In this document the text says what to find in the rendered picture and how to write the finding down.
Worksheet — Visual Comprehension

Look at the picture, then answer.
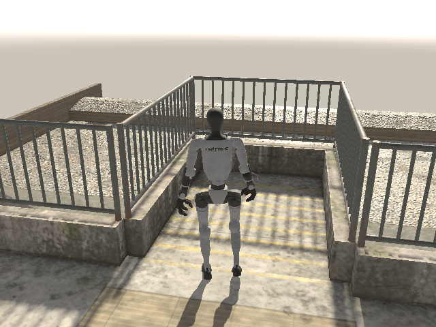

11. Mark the robot right upper arm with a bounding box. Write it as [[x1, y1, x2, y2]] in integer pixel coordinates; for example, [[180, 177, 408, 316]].
[[230, 136, 250, 174]]

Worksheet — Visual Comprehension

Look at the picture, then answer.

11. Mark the robot head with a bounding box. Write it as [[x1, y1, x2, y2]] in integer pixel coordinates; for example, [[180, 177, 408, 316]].
[[204, 108, 228, 140]]

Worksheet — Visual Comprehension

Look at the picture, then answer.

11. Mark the left robot forearm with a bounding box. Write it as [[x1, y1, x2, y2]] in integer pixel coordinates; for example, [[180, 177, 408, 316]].
[[178, 166, 192, 200]]

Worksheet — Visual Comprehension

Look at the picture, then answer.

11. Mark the left robot hand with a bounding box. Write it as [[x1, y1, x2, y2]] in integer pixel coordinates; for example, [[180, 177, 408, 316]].
[[176, 198, 193, 216]]

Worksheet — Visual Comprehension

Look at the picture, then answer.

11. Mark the right robot hand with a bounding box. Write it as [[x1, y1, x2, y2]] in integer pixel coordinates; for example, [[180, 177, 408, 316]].
[[241, 188, 257, 202]]

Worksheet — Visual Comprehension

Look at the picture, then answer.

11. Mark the right robot forearm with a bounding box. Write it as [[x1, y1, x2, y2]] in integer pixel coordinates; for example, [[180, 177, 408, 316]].
[[243, 163, 255, 190]]

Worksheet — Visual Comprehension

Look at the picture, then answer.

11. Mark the robot left upper arm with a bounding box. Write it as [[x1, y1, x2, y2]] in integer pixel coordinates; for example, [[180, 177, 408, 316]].
[[185, 138, 202, 177]]

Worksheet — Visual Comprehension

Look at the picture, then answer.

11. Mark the right robot shin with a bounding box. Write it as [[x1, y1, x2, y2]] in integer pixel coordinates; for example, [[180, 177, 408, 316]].
[[231, 221, 240, 268]]

